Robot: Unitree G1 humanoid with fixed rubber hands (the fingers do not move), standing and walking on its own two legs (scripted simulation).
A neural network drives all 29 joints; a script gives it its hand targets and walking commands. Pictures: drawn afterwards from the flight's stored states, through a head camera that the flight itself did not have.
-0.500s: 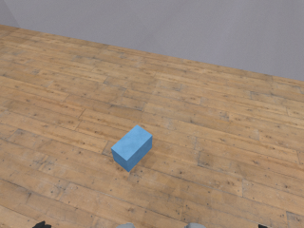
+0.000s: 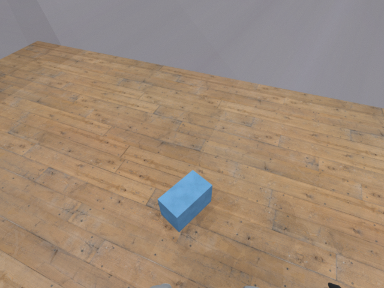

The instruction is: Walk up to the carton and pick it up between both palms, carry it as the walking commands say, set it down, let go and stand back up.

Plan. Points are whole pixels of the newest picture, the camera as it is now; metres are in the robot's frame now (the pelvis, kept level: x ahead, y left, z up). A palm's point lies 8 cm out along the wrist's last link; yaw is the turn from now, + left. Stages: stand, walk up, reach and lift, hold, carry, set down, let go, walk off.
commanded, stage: walk up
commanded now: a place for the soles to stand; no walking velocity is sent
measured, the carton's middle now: (186, 200) +0.69 +0.05 -0.64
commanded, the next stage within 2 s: none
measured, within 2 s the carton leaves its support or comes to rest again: neither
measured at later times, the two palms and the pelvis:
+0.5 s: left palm out of the picture +0.08 +0.32 -0.08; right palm (333, 275) +0.19 -0.29 -0.09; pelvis +0.05 +0.00 -0.01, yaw +4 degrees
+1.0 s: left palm out of the picture +0.12 +0.33 -0.07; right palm (330, 267) +0.20 -0.30 -0.09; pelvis +0.08 +0.00 -0.01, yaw +6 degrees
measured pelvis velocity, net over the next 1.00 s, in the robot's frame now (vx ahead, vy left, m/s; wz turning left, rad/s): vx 0.08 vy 0.00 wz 0.11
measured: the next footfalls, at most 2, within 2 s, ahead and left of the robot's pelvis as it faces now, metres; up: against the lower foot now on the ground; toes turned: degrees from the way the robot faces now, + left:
right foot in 0.18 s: +0.17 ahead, -0.15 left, +0.00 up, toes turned +0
left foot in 0.48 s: +0.16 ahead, +0.14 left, +0.00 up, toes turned +5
